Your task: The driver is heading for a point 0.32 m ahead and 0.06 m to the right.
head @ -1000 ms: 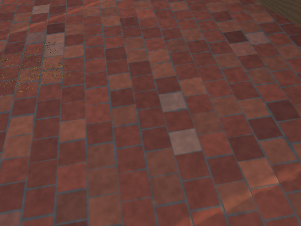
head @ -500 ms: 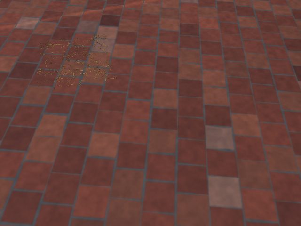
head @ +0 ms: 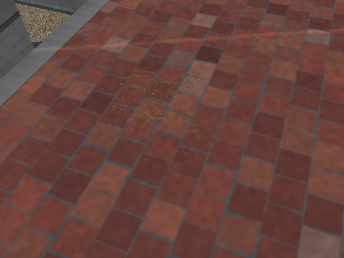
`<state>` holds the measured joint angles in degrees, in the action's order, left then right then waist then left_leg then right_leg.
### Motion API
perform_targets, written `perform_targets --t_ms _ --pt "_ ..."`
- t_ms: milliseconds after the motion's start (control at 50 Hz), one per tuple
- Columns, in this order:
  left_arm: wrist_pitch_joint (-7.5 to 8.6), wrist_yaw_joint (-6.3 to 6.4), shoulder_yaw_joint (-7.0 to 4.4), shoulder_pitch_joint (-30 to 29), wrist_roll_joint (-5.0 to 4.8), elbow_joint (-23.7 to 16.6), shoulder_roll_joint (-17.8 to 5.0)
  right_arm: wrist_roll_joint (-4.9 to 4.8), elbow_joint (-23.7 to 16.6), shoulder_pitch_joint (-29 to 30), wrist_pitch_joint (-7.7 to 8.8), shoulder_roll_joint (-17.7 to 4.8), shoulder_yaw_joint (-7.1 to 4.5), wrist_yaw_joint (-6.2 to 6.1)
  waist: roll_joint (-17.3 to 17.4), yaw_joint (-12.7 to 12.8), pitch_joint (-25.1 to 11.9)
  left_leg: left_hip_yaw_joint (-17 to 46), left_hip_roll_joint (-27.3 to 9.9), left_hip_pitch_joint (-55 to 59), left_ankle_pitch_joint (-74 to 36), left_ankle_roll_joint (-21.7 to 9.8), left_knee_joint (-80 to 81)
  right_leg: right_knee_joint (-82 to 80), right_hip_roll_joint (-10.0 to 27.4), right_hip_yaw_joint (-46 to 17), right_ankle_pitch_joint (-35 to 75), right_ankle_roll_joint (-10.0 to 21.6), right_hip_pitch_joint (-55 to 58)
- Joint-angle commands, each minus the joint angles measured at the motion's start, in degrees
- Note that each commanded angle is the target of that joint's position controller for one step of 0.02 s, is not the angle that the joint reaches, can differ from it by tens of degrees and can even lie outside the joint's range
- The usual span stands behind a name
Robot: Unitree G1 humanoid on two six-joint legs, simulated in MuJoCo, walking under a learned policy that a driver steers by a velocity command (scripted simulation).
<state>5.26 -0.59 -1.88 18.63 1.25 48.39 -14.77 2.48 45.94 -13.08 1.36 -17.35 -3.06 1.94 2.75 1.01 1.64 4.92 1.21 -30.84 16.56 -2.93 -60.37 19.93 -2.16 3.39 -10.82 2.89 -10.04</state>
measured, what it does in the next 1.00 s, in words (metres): walks ahead: left foot, then right foot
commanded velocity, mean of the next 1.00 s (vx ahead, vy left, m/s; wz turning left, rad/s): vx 0.21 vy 0.00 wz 0.04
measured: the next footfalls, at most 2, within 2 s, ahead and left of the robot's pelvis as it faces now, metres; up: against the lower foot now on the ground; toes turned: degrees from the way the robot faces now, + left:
left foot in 0.26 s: +0.27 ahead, +0.12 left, +0.00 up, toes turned +4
right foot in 0.66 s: +0.30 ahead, -0.07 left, +0.00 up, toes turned -1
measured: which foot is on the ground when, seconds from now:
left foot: up 0.00-0.24, down 0.26-1.00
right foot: down 0.00-0.26, up 0.28-0.64, down 0.66-1.00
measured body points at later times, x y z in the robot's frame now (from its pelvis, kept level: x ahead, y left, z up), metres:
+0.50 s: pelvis +0.20 +0.05 +0.00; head +0.24 +0.07 +0.45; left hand +0.27 +0.30 -0.15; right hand +0.28 -0.19 -0.13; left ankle +0.23 +0.12 -0.75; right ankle +0.22 -0.09 -0.69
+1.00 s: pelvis +0.24 +0.03 +0.00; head +0.25 +0.03 +0.45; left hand +0.27 +0.26 -0.16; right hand +0.25 -0.20 -0.16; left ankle +0.23 +0.12 -0.75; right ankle +0.26 -0.07 -0.75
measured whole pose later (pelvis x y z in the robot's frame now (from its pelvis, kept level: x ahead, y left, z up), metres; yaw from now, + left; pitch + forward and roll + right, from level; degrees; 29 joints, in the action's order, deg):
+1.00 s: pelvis +0.24 +0.03 +0.00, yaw +0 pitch -2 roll +0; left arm 0.2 2.3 0.2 14.7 0.4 62.0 -9.6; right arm 0.6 63.1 -16.6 0.5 -9.8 -0.1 -2.3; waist -0.3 -0.2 1.8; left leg -3.9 1.9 -6.7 12.8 -2.9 -21.3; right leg 22.8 -0.4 1.4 -11.3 1.1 -9.5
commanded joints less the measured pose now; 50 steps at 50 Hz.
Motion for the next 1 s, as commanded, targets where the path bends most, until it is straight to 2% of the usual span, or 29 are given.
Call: perform_targets --t_ms 20,60,100,180,200,220,240,260,280,300,320,340,360,380,400,460,500,540,600,640,660,680,700,720,740,780,820,860,1000 --pt "1.21 -0.24 -1.33 0.7 -0.36 -1.7 -6.1 0.21 -3.9 1.3 0.27 -1.4 0.32 0.69 -7.9 -1.3 0.3 -0.9 -2.7 -5.9 -5.4 1.2 5.8 -11.6 14.4 -11.3 12.7 8.5 2.8" --pt "0.89 -0.37 -1.30 1.6 -0.57 -0.7 -5.9 0.04 -5.3 6.3 0.58 -0.1 1.31 1.17 -8.0 -0.5 0.9 -4.3 -3.8 -3.3 -10.0 1.7 13.9 -12.2 12.6 -7.9 13.7 7.7 1.5" --pt "0.70 -0.45 -1.55 3.8 -0.67 0.4 -6.8 -0.29 -6.4 10.6 0.85 0.6 2.03 1.35 -8.2 0.9 1.2 -6.9 -3.7 0.4 -12.0 1.7 20.4 -11.7 12.1 -6.2 15.7 7.0 1.1" --pt "-0.05 -0.24 -2.00 7.6 -0.46 2.7 -8.5 -0.52 -7.6 13.7 1.28 -1.0 1.90 0.59 -8.1 1.6 1.7 -8.2 -2.7 4.3 -8.8 -0.2 26.6 -8.2 15.2 -8.1 20.7 6.4 5.7" --pt "-0.40 -0.07 -2.00 7.4 -0.33 3.2 -8.7 -0.35 -7.0 11.9 1.57 -1.0 1.81 0.24 -8.1 0.5 1.5 -8.4 -1.6 6.4 -7.7 -0.8 28.6 -5.1 15.2 -7.6 26.9 5.8 7.3" --pt "-0.74 0.12 -1.95 7.3 -0.57 3.7 -8.6 0.11 -5.2 7.2 2.11 -1.2 1.58 -0.22 -7.1 -1.6 -0.5 -8.9 0.0 12.2 -9.2 -1.7 32.7 1.4 13.7 -6.0 35.2 4.6 8.3" --pt "-0.88 0.26 -1.53 8.1 -1.02 4.1 -7.5 0.98 -2.4 -0.1 2.95 -2.4 0.98 -0.85 -5.2 -4.2 -5.0 -8.6 0.2 22.5 -13.2 -3.0 35.8 11.0 10.8 -3.7 37.0 3.0 6.3" --pt "-0.61 0.46 -0.80 7.5 -1.48 2.2 -5.6 2.05 -0.8 -8.5 3.58 -5.8 0.12 -1.62 -1.1 -7.4 -11.9 1.1 -10.3 36.0 -22.3 -5.2 34.6 24.0 8.3 -1.9 20.8 1.1 -2.5" --pt "-0.88 0.68 0.67 14.5 -2.94 1.2 0.5 1.52 -0.6 -10.9 2.93 -11.5 -1.36 -2.18 12.3 -5.4 -19.4 22.2 -28.0 48.8 -42.4 -14.6 35.3 43.5 -0.7 1.9 -20.1 -1.4 -18.3" --pt "-1.97 1.72 -1.43 12.0 -1.23 2.7 -6.5 -2.10 0.3 -12.1 2.35 -9.7 -1.56 -2.05 4.7 -6.6 -18.9 22.0 -26.2 44.2 -53.2 -16.2 35.4 49.4 -0.5 -5.2 -22.9 -1.1 -19.4" --pt "-2.20 1.71 -1.40 8.9 -1.24 2.0 -5.2 -2.35 0.1 -7.3 2.51 -6.0 -0.42 -2.07 3.3 -4.1 -12.1 13.6 -23.2 39.2 -57.6 -14.9 35.8 50.0 1.4 -7.0 -20.4 -0.8 -21.1" --pt "-2.29 1.61 -0.92 6.9 -1.00 2.1 -3.5 -2.07 -0.1 -3.3 2.74 -2.2 0.65 -2.07 2.1 -2.6 -7.3 8.8 -20.3 33.7 -56.0 -12.6 38.2 46.8 3.2 -6.7 -17.7 -1.0 -21.5" --pt "-2.88 1.43 -1.12 5.7 -0.60 2.3 -3.5 -1.98 -0.1 -0.9 2.89 -0.3 1.26 -2.28 2.1 -1.2 -4.9 6.0 -17.7 29.8 -52.9 -10.3 40.2 43.7 4.4 -6.5 -15.4 -1.4 -20.0" --pt "-3.70 1.00 -0.92 6.8 -0.18 2.8 -2.7 -2.10 0.0 1.5 2.76 0.4 1.56 -2.61 2.9 0.7 -4.9 3.4 -15.9 26.0 -50.4 -9.6 42.3 41.3 4.5 -5.8 -13.6 -2.2 -16.6" --pt "-4.32 0.80 -1.05 6.9 0.16 3.4 -2.3 -1.78 0.5 1.1 3.14 0.8 1.89 -2.59 2.3 0.9 -4.9 1.4 -15.0 23.3 -54.4 -8.9 42.6 40.0 3.8 -5.5 -11.5 -2.6 -13.1" --pt "-5.53 0.74 -0.67 7.1 0.20 4.2 -0.3 -1.76 2.4 1.0 3.91 -0.7 1.77 -2.61 2.1 3.0 -6.4 -2.7 -13.4 20.5 -55.0 -9.0 43.2 32.9 3.3 -4.3 -7.7 -3.4 -8.5" --pt "-5.99 1.17 -0.23 4.0 0.25 4.1 0.4 -1.54 3.7 0.7 3.76 -0.4 2.07 -2.65 3.3 2.3 -5.7 -4.2 -12.1 19.2 -52.3 -8.3 42.9 25.6 3.3 -3.3 -5.4 -3.4 -6.6" --pt "-6.34 1.72 -0.03 1.6 -0.02 4.3 0.0 -1.40 5.3 -1.3 3.23 -0.8 2.00 -2.72 4.2 0.9 -5.8 -3.8 -12.2 19.0 -47.2 -8.3 42.9 21.4 3.1 -2.6 -3.8 -3.1 -4.8" --pt "-6.45 2.35 0.24 -0.5 -0.13 4.9 -0.4 -1.38 6.9 -2.2 2.12 -0.9 2.02 -2.92 3.1 0.2 -4.3 -0.9 -13.0 17.2 -31.6 -8.2 43.1 14.7 3.4 -2.3 -3.7 -2.2 -1.4" --pt "-5.97 2.68 0.55 -0.6 0.34 5.8 -0.7 -1.76 7.5 -1.7 1.31 -0.7 2.10 -3.25 -0.1 1.3 -2.4 0.1 -11.3 13.5 -15.7 -5.5 41.9 3.7 4.4 -3.5 3.5 -1.2 4.6" --pt "-5.41 2.94 0.23 0.1 0.65 6.3 -2.9 -1.50 7.7 -3.0 1.15 0.3 2.33 -3.35 -2.8 0.5 -2.1 0.3 -9.6 11.5 -8.7 -3.4 40.8 1.7 8.6 -7.9 8.7 -0.7 7.7" --pt "-4.88 3.09 -0.10 0.1 0.77 6.3 -5.9 -1.36 8.2 -6.8 0.98 1.2 2.11 -3.23 -7.6 -2.6 -1.1 -2.0 -5.4 10.5 -2.5 -2.0 38.9 1.9 13.6 -12.6 17.0 0.7 7.9" --pt "-4.93 2.74 0.10 -2.9 -0.68 7.0 -4.8 -2.06 10.6 -10.5 0.10 3.8 2.71 -3.40 -11.9 -3.9 -0.2 -4.1 -2.9 17.3 -0.4 -1.2 41.5 0.2 14.4 -13.8 11.0 3.1 -1.0" --pt "-4.80 2.35 0.70 -4.7 -0.76 6.7 -1.9 -1.77 11.7 -9.0 -0.41 2.3 2.43 -3.69 -9.7 -3.0 2.6 -3.5 -3.3 20.9 -3.2 -0.5 41.7 -1.4 12.2 -13.1 5.9 1.8 -5.3" --pt "-4.62 2.23 0.95 -4.7 -0.81 7.0 -1.0 -1.72 11.8 -7.3 -0.56 1.1 1.94 -3.78 -8.3 -2.3 2.7 -2.7 -4.0 22.2 -5.9 -0.7 41.6 -1.5 10.1 -11.2 4.6 0.5 -5.8" --pt "-4.55 2.68 0.95 -3.1 -0.97 8.7 -1.0 -1.76 12.2 -6.2 -0.53 0.8 1.73 -3.66 -7.2 -1.7 1.7 -1.8 -5.4 22.5 -8.4 -0.9 41.9 -1.1 8.2 -9.3 5.4 -0.3 -3.1" --pt "-4.60 2.82 0.93 -2.4 -1.09 9.8 -0.8 -1.81 13.3 -6.3 -0.29 2.3 2.13 -3.79 -5.2 -1.4 1.2 -1.7 -5.8 21.7 -8.5 -0.7 42.7 -0.8 8.2 -9.1 6.5 -0.2 -0.6" --pt "-4.65 2.86 1.03 -2.3 -0.91 10.5 -0.4 -1.88 14.4 -6.1 -0.29 2.6 2.17 -4.06 -3.8 -1.2 1.4 -1.8 -5.7 21.8 -8.7 -0.5 43.0 -0.6 8.3 -9.0 7.3 0.0 -0.2" --pt "-4.75 3.09 1.37 -1.5 -0.82 13.2 0.4 -1.88 17.0 -6.5 -0.66 3.6 2.40 -4.49 -2.9 -1.2 1.5 -1.8 -6.1 23.0 -9.6 -0.5 43.0 -1.0 8.0 -8.5 7.2 -0.1 -0.4"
